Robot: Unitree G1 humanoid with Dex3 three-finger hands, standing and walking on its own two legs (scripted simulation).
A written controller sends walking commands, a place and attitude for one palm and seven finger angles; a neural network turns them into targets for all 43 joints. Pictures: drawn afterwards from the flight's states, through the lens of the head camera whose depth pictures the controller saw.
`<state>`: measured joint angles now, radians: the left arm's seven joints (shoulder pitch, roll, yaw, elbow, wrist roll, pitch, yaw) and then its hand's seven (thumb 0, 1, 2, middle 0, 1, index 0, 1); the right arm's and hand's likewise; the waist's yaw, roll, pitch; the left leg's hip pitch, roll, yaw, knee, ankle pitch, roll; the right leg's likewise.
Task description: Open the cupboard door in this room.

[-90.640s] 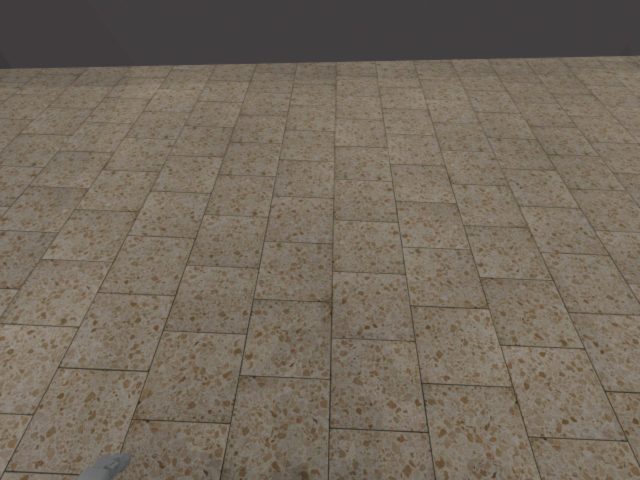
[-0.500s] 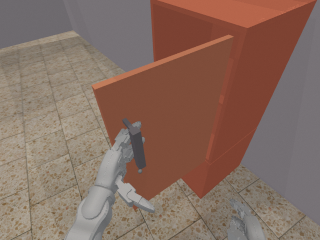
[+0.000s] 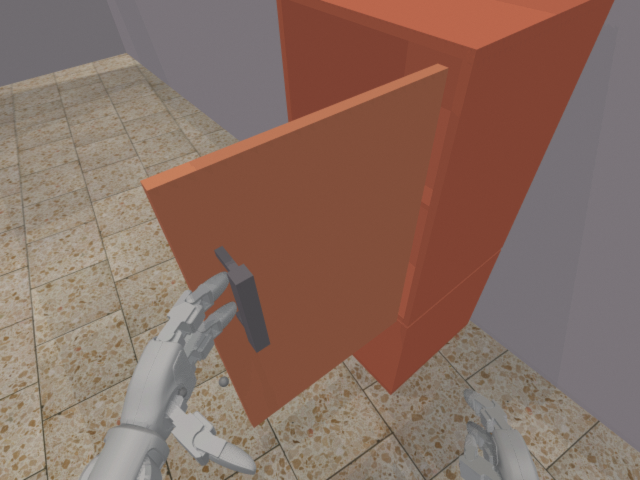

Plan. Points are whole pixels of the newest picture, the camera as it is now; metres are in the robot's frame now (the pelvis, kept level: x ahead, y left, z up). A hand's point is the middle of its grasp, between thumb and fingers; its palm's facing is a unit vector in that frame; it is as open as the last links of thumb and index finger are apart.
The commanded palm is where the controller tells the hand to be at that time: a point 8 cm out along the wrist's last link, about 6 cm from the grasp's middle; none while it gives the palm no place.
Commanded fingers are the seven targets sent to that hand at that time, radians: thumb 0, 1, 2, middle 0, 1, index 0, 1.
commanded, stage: slide the hand sideways off the handle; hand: left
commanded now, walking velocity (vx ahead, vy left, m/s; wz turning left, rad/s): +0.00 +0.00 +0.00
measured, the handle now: (242, 300) +0.29 +0.12 +0.10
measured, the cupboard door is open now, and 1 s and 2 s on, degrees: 88 88 88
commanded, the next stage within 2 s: draw the hand back to the body in 0.42 s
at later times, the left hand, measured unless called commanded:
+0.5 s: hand (149, 421) +0.16 +0.18 +0.10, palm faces -0.03 -1.00 -0.07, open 16.3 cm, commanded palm +0.12 +0.24 +0.10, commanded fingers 0.00 -0.50 0.30 -0.15 -0.30 -0.15 -0.30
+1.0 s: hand (108, 392) +0.17 +0.22 +0.13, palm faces -0.02 -0.99 -0.11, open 16.3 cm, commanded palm +0.13 +0.28 +0.14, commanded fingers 0.00 -0.32 0.38 -0.16 -0.30 -0.16 -0.30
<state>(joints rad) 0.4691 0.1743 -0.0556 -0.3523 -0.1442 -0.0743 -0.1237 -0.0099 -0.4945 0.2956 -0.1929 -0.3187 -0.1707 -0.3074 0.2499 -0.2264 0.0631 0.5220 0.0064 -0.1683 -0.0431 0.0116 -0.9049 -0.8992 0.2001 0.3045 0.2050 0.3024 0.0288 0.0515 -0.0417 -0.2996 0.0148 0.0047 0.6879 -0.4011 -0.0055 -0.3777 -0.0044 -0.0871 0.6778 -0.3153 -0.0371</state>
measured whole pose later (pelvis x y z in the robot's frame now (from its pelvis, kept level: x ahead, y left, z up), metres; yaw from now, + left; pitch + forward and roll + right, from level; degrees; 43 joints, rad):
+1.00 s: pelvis +0.00 +0.03 +0.00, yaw +1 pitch -1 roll -2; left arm 0.52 0.28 0.18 -0.42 -0.26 -0.02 -0.26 -0.01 -0.48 0.30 -0.15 -0.30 -0.15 -0.30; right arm 0.26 -0.23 0.08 0.57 0.04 -0.31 -0.07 0.01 -0.90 -0.90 0.20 0.30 0.21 0.30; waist 0.05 0.06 -0.05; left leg -0.27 -0.01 0.00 0.70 -0.41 0.04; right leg -0.31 -0.02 -0.09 0.63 -0.29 0.01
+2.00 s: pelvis +0.02 +0.01 +0.02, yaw -1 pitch -5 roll -1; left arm 0.46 0.33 0.31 -0.37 -0.05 -0.07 0.11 0.02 0.87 0.88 -0.21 -0.30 -0.21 -0.30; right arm 0.19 -0.23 0.02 0.66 -0.01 -0.11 -0.07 0.01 -0.91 -0.90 0.20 0.30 0.21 0.30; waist 0.07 0.07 0.04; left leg -0.02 0.01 0.02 0.41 -0.30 0.01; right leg -0.10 0.01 -0.07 0.40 -0.21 -0.02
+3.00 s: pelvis -0.09 +0.05 +0.00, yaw -1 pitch -1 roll -1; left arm 0.51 0.39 0.42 -0.55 0.00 -0.23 0.15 0.02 0.89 0.89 -0.21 -0.30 -0.21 -0.30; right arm 0.20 -0.22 0.01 0.57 -0.01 -0.07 -0.07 0.01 -0.90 -0.90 0.20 0.30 0.21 0.30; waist 0.00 -0.03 0.07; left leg -0.41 -0.03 0.05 0.71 -0.30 0.06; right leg -0.46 -0.04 -0.02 0.62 -0.15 0.02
